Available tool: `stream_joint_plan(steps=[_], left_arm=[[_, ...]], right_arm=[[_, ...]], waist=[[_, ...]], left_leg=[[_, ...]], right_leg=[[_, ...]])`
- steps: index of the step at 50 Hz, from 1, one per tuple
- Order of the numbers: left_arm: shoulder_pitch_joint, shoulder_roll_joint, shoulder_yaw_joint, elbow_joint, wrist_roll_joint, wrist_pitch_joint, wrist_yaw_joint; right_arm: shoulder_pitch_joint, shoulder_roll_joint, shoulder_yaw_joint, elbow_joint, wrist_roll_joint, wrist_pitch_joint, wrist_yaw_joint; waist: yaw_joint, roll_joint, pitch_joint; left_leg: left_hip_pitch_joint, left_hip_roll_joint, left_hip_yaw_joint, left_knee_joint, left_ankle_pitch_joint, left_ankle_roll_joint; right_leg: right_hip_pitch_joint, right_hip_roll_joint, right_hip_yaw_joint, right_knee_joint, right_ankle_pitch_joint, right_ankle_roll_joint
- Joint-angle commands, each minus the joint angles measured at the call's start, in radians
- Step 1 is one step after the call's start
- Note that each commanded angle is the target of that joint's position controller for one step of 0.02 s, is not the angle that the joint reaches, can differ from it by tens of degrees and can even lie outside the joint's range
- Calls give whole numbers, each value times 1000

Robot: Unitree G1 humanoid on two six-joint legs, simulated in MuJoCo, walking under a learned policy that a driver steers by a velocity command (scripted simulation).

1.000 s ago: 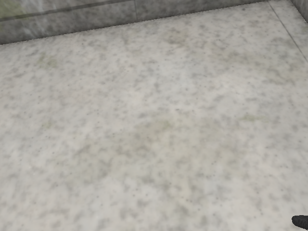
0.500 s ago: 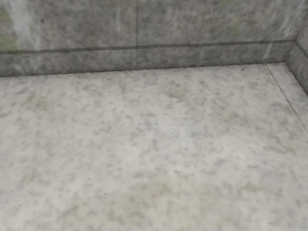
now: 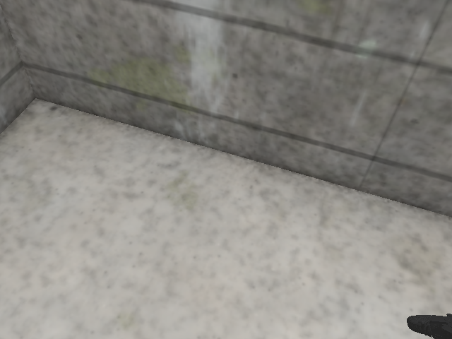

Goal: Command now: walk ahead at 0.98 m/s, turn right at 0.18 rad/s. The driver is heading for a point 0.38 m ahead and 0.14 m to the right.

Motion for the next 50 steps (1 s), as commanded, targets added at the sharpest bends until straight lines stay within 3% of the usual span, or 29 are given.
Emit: stream_joint_plan(steps=[1, 3, 5, 7, 8, 9, 10, 11, 12, 13, 14, 16, 18, 20, 23, 26, 27, 28, 29, 30, 32, 33, 35, 37, 40, 44, 46, 48, 50], left_arm=[[-231, 144, 25, -142, -17, -34, 2], [-173, 183, 35, -134, -17, -38, -3], [-112, 165, 24, -114, -16, -24, -6], [-93, 142, 4, -104, 14, -12, -9], [-51, 12, -37, -122, 44, -11, -4], [98, -70, -61, -158, -43, -21, 7], [26, 12, -45, -148, -84, -12, 15], [-57, 28, -42, -160, -78, -5, 16], [-94, 24, -44, -153, -52, 8, 18], [-123, 24, -35, -152, -27, 21, 15], [-127, 18, -30, -147, -25, 37, 5], [-154, -5, -31, -150, -18, 61, 1], [-221, -39, -47, -183, 11, 53, -8], [-259, -54, -57, -179, 26, 31, -38], [-359, -12, -51, -220, 30, 22, -63], [-160, 105, -6, -155, 38, 19, -43], [-110, 143, 6, -148, 37, 26, -25], [-156, 226, 3, -158, 44, 34, -2], [-171, 212, -5, -192, 86, 21, -2], [-204, 161, -3, -209, 71, 9, -17], [-302, 100, -25, -170, 16, -8, -30], [-343, 66, -40, -159, 22, -5, -26], [-373, 72, -45, -124, 52, 4, -28], [-401, 77, -47, -94, 52, 8, -26], [-425, 105, -41, -65, 43, 28, -16], [-436, 81, -54, -31, 47, 51, -11], [-418, 39, -70, -16, 47, 61, -9], [-347, 25, -77, 12, 52, 62, -4], [-400, 53, -72, 6, 57, 68, 15]], right_arm=[[45, -2, 29, -56, -27, -36, 32], [29, -49, 9, -48, -7, -41, 38], [53, -101, -21, -42, 5, -35, 23], [312, -165, -70, 6, 6, -25, -3], [486, -240, -87, 33, -8, -19, -19], [469, -296, -88, 25, -37, -19, -8], [374, -207, -71, 18, -22, -19, -1], [325, -158, -63, 26, -14, -16, -2], [280, -117, -56, 37, -29, -16, -1], [227, -69, -46, 50, -51, -18, 1], [181, -36, -39, 61, -58, -23, -1], [125, -18, -39, 74, -34, -36, -10], [102, -53, -48, 86, -19, -47, -24], [92, -94, -58, 91, -10, -46, -38], [163, -170, -79, 126, 7, -47, -51], [163, -190, -87, 130, -3, -16, -62], [196, -158, -73, 124, -10, -7, -61], [298, -36, -36, 101, -59, 0, -50], [485, -11, -2, 133, -28, 7, -32], [424, -118, -20, 161, -7, 9, -26], [233, -118, -21, 119, -25, 33, -54], [215, -112, -18, 111, -36, 45, -63], [229, -103, -18, 99, -40, 66, -73], [226, -72, -11, 95, -39, 78, -80], [166, -58, -4, 87, -39, 93, -82], [105, -48, 0, 85, -35, 83, -71], [98, -47, 4, 92, -53, 68, -64], [57, -139, -8, 85, -64, 63, -69], [46, -72, 9, 118, -58, 39, -61]], waist=[[-144, -48, 103], [-139, -51, 90], [-169, -43, 70], [-332, -30, -110], [-346, 161, -253], [-228, 471, -361], [-213, 274, -219], [-204, 197, -107], [-173, 106, -52], [-134, 78, 4], [-94, 107, 32], [-57, 90, 65], [-47, 39, 91], [-59, 19, 40], [-65, 38, 30], [48, 7, -113], [75, -40, -158], [-47, -348, -218], [-88, -388, -463], [-33, -166, -500], [-66, -17, -252], [-90, 2, -219], [-126, -50, -195], [-142, -65, -187], [-122, -81, -163], [-101, -120, -79], [-107, -97, -64], [-62, -26, -43], [-65, 55, -35]], left_leg=[[198, 40, -40, -282, 212, -35], [387, -5, -11, -334, 334, -56], [461, -30, -1, -406, 267, -49], [813, -40, 41, -370, 191, -30], [1007, 172, -236, -420, -94, 6], [1015, 341, -842, -775, -507, 127], [912, 341, -880, -868, -649, 120], [831, 340, -714, -843, -494, 116], [716, 314, -549, -816, -282, 113], [592, 255, -408, -812, -74, 112], [504, 227, -285, -810, 144, 110], [448, 205, -107, -817, 522, 109], [434, 193, -8, -840, 698, 113], [409, 124, 113, -856, 681, 85], [503, 174, 114, -869, 754, 70], [612, 119, 152, -546, 907, 11], [515, 73, 151, -349, 732, -21], [282, -52, 153, -27, -197, -66], [85, -117, -11, 268, -364, -95], [112, -83, -91, 291, -261, -96], [72, -11, -51, 175, -115, -117], [138, 12, -67, 120, -81, -125], [254, 17, -67, 34, -77, -128], [314, 14, -51, -81, -107, -137], [374, 7, -27, -237, -21, -140], [433, -15, -8, -440, 82, -125], [502, -18, 0, -587, 137, -99], [467, 59, -83, -637, 109, -39], [309, 8, -56, -690, -54, -39]], right_leg=[[-319, -216, 248, -251, 12, -202], [-365, -237, 246, -281, 18, -187], [-284, -228, 221, -168, 95, -145], [-373, -142, 144, 279, 304, -69], [-521, -72, 112, 707, -108, -17], [-665, -11, 143, 1016, -253, -22], [-777, -61, 136, 1144, -156, -11], [-835, -109, 96, 1170, -81, -13], [-794, -159, 83, 1132, -22, -13], [-726, -184, 92, 1062, 13, -13], [-647, -194, 109, 1009, 7, -7], [-592, -175, 101, 887, -45, 8], [-578, -150, 72, 659, 53, 14], [-397, -105, -3, 376, 295, -3], [-294, -63, 0, 228, 372, -36], [-64, -2, -22, 138, 409, -74], [85, -50, 36, 134, 557, -73], [307, -238, 257, 265, 1212, -101], [507, -442, 629, 189, 1185, -311], [427, -397, 606, 91, 929, -336], [186, -305, 396, 48, 778, -263], [72, -296, 360, 23, 799, -256], [-65, -273, 300, -15, 820, -225], [-155, -254, 232, -29, 775, -225], [-239, -218, 199, -84, 375, -205], [-307, -186, 223, -120, -133, -167], [-326, -150, 211, -84, -206, -106], [-320, -80, 149, -53, -179, -29], [-155, -61, 106, 12, -47, 4]])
